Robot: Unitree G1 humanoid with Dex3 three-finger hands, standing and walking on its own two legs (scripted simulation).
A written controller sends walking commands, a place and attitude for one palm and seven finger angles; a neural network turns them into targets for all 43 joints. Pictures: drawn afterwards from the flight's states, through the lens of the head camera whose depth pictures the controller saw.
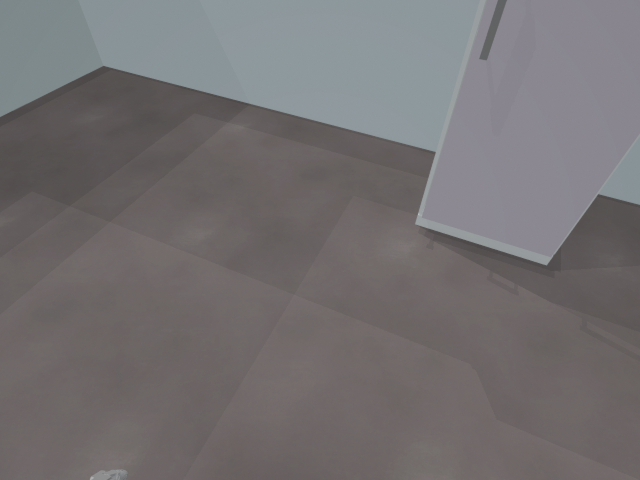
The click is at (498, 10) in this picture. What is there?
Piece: fridge door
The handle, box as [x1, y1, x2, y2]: [479, 0, 506, 59]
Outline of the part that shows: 506,0 498,0 479,58 486,59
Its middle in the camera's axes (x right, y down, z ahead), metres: +0.48 -0.63 +1.03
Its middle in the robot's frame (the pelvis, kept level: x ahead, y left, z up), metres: +1.23 -0.41 +0.17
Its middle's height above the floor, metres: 0.94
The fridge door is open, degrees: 0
